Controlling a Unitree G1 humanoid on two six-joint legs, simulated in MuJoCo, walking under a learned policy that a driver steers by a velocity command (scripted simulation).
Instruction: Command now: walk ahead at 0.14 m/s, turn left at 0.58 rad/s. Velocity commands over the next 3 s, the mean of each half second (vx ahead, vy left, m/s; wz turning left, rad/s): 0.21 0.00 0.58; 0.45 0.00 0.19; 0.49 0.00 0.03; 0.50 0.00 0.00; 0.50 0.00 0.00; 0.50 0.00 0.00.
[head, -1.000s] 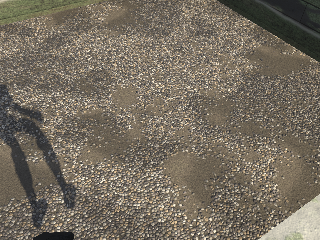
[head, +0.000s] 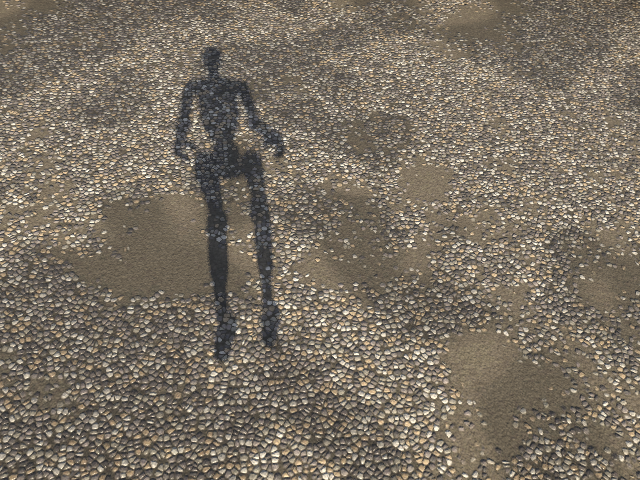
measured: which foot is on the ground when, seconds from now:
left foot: down 0.00-0.28, up 0.30-0.62, down 0.64-1.00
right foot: up 0.00-0.26, down 0.28-1.00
